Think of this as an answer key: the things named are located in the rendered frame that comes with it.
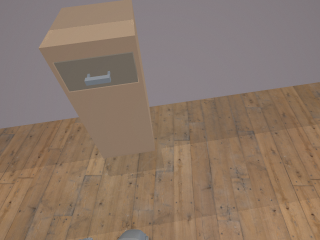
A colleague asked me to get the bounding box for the robot left thigh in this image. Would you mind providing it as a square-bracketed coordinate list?
[118, 229, 149, 240]

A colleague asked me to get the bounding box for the handle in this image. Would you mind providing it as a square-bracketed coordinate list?
[84, 71, 111, 86]

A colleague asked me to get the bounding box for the drawer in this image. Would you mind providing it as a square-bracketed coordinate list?
[54, 51, 138, 92]

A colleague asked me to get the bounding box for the cabinet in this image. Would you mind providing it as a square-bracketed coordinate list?
[39, 0, 155, 159]

